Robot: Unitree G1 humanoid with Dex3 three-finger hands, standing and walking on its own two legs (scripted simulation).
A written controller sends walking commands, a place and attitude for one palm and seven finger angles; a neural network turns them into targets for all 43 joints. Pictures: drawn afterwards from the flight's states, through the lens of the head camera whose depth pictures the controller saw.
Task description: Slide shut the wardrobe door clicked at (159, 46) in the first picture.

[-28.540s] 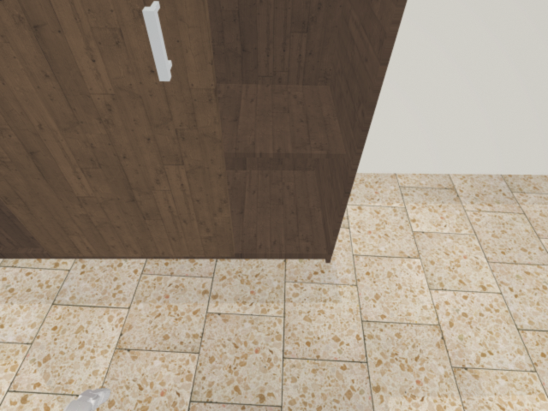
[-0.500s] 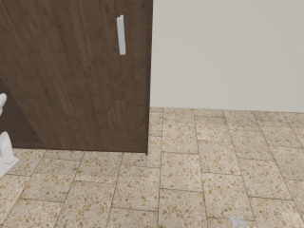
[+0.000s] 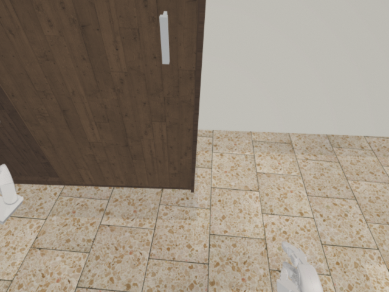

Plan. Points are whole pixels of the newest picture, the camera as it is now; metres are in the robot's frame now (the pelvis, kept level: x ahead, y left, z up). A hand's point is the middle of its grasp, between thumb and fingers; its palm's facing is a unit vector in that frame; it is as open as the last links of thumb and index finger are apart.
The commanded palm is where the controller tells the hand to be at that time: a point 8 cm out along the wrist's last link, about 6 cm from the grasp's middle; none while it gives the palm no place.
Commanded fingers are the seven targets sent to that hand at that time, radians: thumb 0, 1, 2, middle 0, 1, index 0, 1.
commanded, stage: stop stepping back and stand still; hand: left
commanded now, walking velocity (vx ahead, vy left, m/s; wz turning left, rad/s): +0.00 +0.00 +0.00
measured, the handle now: (165, 37) +0.79 +0.14 +0.17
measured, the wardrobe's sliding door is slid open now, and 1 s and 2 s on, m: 0.00 0.00 0.00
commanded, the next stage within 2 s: let the arm hang, fingers relaxed in 0.36 s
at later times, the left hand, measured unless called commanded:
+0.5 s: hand (18, 223) +0.18 +0.28 +0.14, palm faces +0.39 -0.80 -0.45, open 7.4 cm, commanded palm none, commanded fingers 0.00 0.90 0.90 -0.20 -0.30 -0.20 -0.30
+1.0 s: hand out of the picture -0.05 +0.23 -0.17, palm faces +0.03 -0.97 -0.26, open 7.2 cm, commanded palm none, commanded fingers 0.00 0.90 0.90 -0.20 -0.30 -0.20 -0.30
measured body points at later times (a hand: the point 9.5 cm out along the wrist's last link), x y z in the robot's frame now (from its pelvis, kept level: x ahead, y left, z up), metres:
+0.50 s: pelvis -0.02 +0.01 +0.00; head -0.04 +0.02 +0.45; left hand +0.16 +0.32 +0.16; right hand +0.14 -0.23 -0.08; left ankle +0.01 +0.12 -0.73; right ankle +0.02 -0.12 -0.73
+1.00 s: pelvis -0.04 +0.01 +0.00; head -0.01 +0.02 +0.45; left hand -0.05 +0.28 -0.15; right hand -0.06 -0.26 -0.14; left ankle +0.01 +0.12 -0.73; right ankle +0.02 -0.12 -0.73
